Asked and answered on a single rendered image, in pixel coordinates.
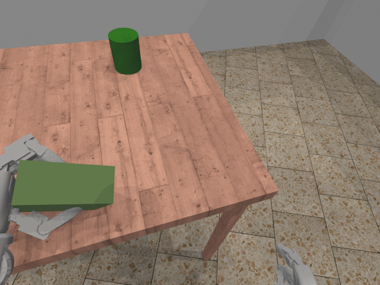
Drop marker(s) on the table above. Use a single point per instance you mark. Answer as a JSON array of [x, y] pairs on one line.
[[179, 151]]

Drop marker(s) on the robot left hand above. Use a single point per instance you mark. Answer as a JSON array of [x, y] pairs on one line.
[[35, 224]]

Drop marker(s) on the left robot forearm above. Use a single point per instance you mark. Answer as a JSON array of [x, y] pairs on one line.
[[6, 257]]

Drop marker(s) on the sponge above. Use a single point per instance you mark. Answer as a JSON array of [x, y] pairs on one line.
[[54, 186]]

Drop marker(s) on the robot right hand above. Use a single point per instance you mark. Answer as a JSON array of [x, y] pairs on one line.
[[301, 274]]

